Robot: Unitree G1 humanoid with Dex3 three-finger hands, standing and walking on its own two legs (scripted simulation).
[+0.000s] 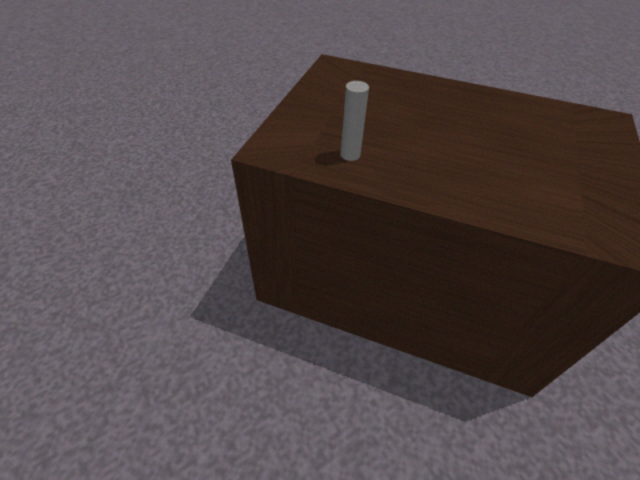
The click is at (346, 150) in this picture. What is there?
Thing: slim round
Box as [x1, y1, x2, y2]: [340, 81, 368, 160]
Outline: 361,81 351,81 346,84 340,154 343,158 348,160 354,160 358,158 360,154 368,92 368,85
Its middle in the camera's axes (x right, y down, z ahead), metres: +0.08 -0.27 +0.92
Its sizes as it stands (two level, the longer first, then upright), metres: 0.051 0.051 0.183
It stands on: a support 0.65 m high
